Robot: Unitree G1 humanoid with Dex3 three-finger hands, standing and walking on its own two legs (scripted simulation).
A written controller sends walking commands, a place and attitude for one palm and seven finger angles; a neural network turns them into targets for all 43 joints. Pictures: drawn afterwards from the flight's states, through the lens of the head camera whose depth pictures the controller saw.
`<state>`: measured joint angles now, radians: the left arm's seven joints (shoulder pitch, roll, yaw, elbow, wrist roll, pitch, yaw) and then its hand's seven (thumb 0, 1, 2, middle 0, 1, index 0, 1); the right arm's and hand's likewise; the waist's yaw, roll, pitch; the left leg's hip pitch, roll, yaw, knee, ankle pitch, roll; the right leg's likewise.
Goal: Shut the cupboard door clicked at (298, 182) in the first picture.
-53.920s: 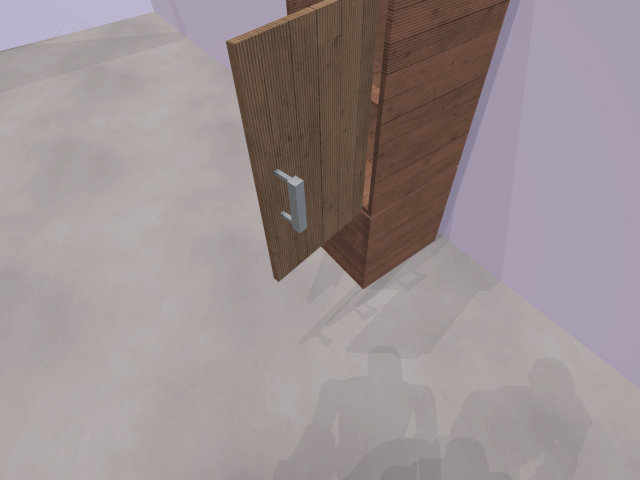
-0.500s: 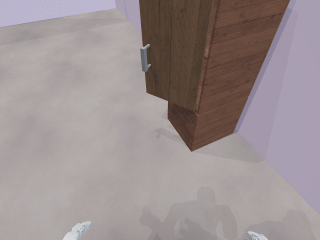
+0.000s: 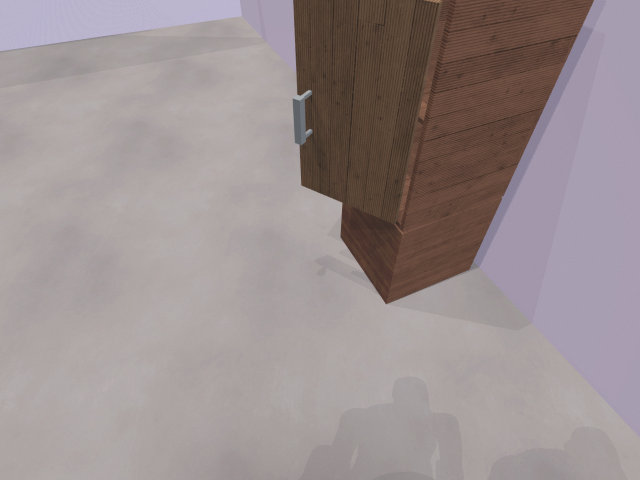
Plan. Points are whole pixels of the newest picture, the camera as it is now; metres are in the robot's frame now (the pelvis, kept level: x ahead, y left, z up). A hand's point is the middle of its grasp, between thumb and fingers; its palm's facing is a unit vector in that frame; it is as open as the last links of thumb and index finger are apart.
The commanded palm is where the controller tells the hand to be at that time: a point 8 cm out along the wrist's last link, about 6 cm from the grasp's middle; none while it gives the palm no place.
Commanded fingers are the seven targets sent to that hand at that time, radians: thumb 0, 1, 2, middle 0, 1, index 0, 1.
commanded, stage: let the arm hang, fingers relaxed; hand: left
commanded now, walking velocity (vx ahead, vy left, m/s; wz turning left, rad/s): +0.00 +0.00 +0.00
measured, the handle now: (304, 117) +1.00 +0.09 -0.07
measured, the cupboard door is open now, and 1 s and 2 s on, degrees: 33 33 33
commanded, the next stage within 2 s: look to check the result in 0.36 s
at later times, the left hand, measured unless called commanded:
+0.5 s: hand out of the picture -0.03 +0.15 -0.18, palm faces +0.03 -0.99 -0.16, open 7.4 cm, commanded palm none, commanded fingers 0.00 0.90 0.90 -0.20 -0.30 -0.20 -0.30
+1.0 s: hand out of the picture +0.00 +0.15 -0.18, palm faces +0.03 -0.99 -0.16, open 7.4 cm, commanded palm none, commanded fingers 0.00 0.90 0.90 -0.20 -0.30 -0.20 -0.30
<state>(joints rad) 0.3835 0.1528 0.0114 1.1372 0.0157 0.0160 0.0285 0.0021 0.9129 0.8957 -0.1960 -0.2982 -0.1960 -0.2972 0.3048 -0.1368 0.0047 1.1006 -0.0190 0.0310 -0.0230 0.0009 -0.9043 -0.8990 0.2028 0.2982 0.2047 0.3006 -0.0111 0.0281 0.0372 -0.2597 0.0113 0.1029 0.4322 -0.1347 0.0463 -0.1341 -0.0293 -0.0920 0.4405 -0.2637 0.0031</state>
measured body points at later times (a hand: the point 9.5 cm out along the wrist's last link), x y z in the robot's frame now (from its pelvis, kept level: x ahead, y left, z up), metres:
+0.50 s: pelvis +0.01 +0.00 +0.00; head +0.02 +0.00 +0.45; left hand -0.03 +0.20 -0.16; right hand -0.03 -0.21 -0.16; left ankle +0.07 +0.09 -0.74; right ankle -0.01 -0.12 -0.74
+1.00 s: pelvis +0.02 -0.01 +0.00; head +0.04 -0.01 +0.45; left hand +0.00 +0.20 -0.16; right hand +0.01 -0.23 -0.16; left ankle +0.07 +0.09 -0.74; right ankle -0.01 -0.12 -0.74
